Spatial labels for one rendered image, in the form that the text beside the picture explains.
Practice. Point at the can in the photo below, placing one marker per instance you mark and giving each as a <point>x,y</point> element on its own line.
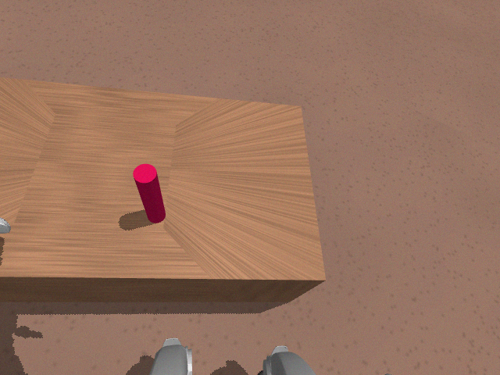
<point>147,182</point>

